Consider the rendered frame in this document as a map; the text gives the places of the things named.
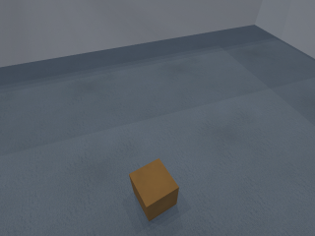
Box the carton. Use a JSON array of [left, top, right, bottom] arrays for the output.
[[129, 158, 179, 221]]

